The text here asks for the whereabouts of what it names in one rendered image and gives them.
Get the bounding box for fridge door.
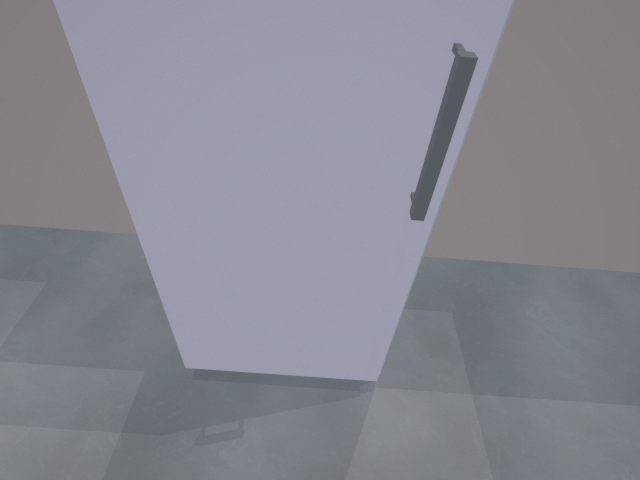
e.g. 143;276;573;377
53;0;513;381

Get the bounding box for handle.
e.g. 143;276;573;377
409;43;478;221

